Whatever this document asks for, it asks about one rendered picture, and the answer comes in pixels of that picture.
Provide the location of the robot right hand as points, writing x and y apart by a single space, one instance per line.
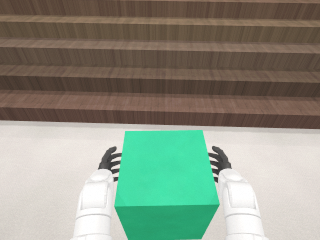
223 162

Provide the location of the right robot forearm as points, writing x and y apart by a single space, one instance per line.
240 207

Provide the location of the carton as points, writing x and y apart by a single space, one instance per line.
166 188

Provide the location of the left robot forearm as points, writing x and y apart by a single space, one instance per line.
94 209

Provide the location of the robot left hand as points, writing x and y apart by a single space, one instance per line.
107 164

